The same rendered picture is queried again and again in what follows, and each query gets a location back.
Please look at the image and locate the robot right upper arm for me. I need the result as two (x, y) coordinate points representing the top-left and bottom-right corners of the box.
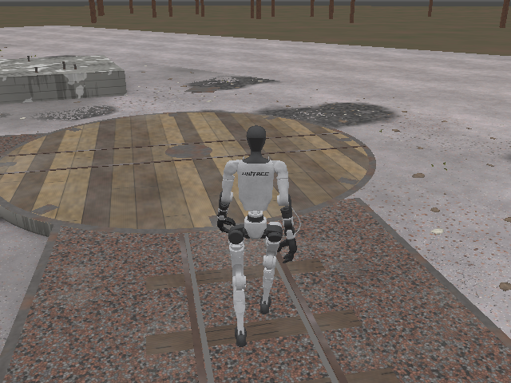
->
(272, 160), (289, 206)

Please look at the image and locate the robot left hand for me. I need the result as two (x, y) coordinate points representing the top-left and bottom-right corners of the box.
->
(217, 217), (236, 233)

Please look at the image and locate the robot left upper arm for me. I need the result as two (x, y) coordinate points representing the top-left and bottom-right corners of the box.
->
(221, 160), (240, 203)

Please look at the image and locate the robot right hand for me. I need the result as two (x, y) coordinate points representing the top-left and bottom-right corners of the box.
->
(277, 238), (297, 263)

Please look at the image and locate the left robot forearm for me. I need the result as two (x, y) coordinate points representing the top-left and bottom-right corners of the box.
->
(217, 191), (230, 220)

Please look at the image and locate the humanoid robot head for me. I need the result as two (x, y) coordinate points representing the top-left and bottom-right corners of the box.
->
(242, 125), (270, 164)

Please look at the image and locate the right robot foot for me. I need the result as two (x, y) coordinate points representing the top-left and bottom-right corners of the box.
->
(260, 296), (271, 314)

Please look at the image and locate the right robot forearm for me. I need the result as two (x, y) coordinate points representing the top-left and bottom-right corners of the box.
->
(280, 194), (295, 239)

